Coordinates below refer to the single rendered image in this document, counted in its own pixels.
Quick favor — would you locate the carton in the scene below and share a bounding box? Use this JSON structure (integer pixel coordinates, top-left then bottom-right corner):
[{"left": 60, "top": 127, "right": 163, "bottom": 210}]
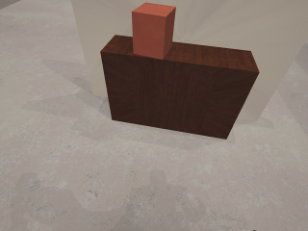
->
[{"left": 132, "top": 2, "right": 176, "bottom": 60}]

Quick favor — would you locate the pedestal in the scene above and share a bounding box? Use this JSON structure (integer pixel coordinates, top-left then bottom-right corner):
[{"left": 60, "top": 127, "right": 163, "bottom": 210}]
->
[{"left": 100, "top": 35, "right": 260, "bottom": 140}]

